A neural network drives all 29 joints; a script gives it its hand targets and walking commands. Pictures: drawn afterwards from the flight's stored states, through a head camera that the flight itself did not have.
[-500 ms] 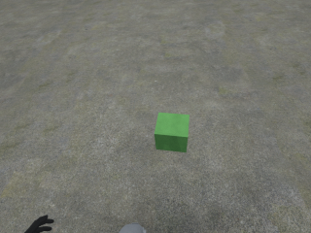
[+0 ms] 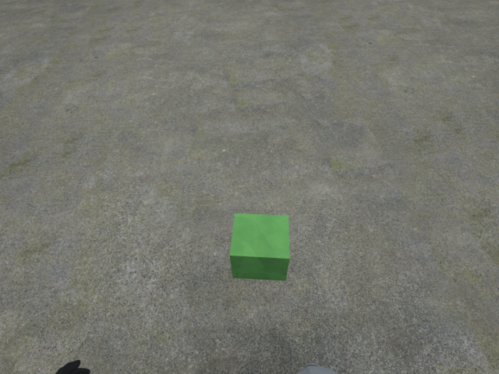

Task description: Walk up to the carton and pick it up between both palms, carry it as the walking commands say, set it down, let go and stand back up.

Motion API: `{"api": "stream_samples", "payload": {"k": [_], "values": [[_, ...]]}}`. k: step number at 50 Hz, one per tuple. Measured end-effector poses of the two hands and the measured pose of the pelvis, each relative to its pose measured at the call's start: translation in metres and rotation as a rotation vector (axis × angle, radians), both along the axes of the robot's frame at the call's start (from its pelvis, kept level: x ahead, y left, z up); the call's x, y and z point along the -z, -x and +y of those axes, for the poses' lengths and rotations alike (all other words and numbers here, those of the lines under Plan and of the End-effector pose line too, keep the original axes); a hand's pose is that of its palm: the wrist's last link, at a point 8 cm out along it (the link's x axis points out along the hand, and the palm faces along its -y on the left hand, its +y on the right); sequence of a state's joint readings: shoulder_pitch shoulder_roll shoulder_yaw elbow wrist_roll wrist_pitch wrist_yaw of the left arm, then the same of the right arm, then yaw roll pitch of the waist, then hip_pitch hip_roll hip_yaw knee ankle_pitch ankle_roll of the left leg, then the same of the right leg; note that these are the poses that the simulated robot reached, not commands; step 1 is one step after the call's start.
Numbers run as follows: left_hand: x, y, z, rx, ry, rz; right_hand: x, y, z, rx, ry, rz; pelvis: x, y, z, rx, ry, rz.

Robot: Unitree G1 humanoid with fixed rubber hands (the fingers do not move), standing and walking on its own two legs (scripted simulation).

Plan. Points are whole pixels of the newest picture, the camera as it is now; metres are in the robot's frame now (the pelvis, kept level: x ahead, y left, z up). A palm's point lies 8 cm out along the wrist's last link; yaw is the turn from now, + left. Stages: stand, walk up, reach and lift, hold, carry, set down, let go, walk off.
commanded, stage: walk up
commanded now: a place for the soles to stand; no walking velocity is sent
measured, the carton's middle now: (260, 247) +0.69 -0.03 -0.66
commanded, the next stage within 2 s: none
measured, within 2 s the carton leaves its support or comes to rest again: neither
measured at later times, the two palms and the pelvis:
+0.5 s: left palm (53, 354) +0.19 +0.36 -0.11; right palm (433, 300) +0.25 -0.31 -0.07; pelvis +0.13 +0.03 -0.01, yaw +1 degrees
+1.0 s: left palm (81, 283) +0.31 +0.34 -0.08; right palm (417, 279) +0.29 -0.30 -0.08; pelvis +0.18 +0.02 +0.01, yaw -1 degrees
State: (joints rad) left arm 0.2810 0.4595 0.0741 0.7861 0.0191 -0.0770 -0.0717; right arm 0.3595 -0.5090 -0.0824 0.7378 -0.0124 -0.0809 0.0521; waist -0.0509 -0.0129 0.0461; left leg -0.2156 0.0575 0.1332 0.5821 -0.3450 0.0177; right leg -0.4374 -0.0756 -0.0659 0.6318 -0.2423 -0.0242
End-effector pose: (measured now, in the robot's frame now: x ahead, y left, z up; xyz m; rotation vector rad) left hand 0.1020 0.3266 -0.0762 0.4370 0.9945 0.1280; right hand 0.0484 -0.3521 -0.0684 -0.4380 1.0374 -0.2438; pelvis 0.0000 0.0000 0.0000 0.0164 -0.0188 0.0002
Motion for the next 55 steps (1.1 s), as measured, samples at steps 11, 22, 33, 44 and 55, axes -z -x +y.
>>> {"api": "stream_samples", "payload": {"k": [11, 22, 33, 44, 55], "values": [[-0.027, -0.044, 0.023, -0.083, -0.101, -0.051, 0.025, -0.101, 0.022, -0.082, -0.079, 0.031, 0.0, -0.069, -0.002, -0.025, 0.02, -0.004], [0.027, -0.072, 0.041, -0.143, -0.029, 0.08, 0.007, -0.194, 0.047, -0.09, 0.015, -0.064, 0.013, -0.125, 0.029, -0.015, 0.017, -0.008], [0.034, -0.128, 0.024, -0.107, -0.014, 0.086, 0.021, -0.22, 0.048, -0.022, -0.019, -0.04, 0.013, -0.156, 0.023, 0.001, 0.017, -0.009], [0.01, -0.192, 0.017, -0.091, -0.014, 0.028, 0.022, -0.244, 0.056, 0.006, -0.071, -0.018, -0.003, -0.174, 0.021, 0.012, 0.013, -0.014], [0.005, -0.203, 0.003, -0.093, 0.018, 0.062, 0.013, -0.24, 0.047, 0.044, -0.069, 0.03, -0.017, -0.179, 0.017, 0.014, 0.012, -0.014]]}}
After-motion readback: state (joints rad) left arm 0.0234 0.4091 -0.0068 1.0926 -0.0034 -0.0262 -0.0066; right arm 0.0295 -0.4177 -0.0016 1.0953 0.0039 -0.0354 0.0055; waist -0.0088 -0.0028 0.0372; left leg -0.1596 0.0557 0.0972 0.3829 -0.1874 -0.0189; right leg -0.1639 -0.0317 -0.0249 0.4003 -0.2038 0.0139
